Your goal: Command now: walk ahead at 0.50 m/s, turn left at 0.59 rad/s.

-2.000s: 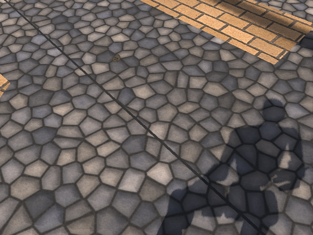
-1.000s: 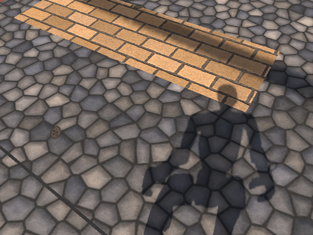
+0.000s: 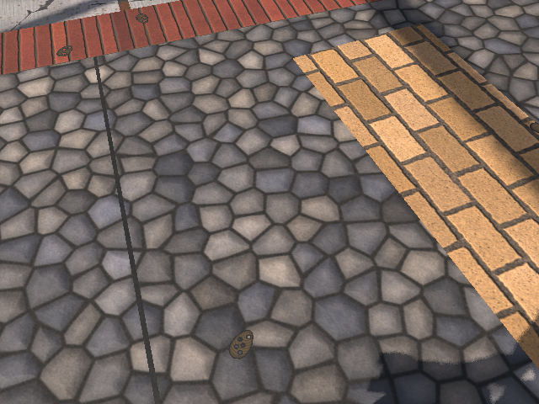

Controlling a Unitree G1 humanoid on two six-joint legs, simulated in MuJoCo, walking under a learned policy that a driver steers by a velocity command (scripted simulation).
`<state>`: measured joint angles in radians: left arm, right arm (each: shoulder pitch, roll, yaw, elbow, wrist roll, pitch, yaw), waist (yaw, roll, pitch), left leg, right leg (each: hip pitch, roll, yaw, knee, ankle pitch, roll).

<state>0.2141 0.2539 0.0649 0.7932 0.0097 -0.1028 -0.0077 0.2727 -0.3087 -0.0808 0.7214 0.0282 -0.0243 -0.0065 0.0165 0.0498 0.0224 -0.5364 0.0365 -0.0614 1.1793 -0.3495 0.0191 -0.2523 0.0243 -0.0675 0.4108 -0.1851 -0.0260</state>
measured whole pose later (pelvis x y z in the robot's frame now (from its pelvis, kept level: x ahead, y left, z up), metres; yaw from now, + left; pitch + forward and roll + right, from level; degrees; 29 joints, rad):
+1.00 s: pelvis +0.54 +0.14 +0.00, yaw +35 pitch +1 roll -2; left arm 0.24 0.26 0.06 0.76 0.01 -0.09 -0.01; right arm 0.28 -0.32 -0.08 0.67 0.03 -0.01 -0.01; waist 0.02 0.05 0.02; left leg -0.55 0.04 -0.07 1.18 -0.34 0.01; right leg -0.24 0.02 -0.08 0.42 -0.20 -0.03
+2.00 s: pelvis +0.87 +0.51 -0.01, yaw +47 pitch +2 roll +1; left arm 0.18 0.29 0.05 0.68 0.01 -0.01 -0.01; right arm 0.17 -0.30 -0.05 0.70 -0.01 0.01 -0.03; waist 0.02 0.00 0.06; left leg -0.52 -0.03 -0.07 1.06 -0.46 -0.05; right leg -0.43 0.09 0.06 0.47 -0.07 -0.07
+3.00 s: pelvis +0.88 +0.55 +0.00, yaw +14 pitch +2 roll +1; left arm 0.16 0.30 0.05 0.62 0.00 0.04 0.02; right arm 0.15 -0.30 -0.07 0.73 0.00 0.01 -0.02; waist 0.01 0.01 0.03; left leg -0.42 0.01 -0.05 0.78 -0.36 -0.08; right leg -0.28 0.07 0.11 0.49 -0.23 -0.05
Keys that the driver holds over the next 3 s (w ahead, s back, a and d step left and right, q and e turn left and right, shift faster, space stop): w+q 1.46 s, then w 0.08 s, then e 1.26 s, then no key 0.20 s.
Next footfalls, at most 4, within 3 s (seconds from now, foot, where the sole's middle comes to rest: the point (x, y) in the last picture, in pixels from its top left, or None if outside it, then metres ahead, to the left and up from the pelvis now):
0.34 left None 0.32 0.18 -0.78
0.80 right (263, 337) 0.65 0.08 -0.78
1.32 left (119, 318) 0.70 0.47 -0.78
1.80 right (110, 225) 1.02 0.56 -0.78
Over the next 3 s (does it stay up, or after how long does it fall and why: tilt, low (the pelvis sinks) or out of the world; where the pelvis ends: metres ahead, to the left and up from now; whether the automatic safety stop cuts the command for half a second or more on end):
stays up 0.88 0.55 0.00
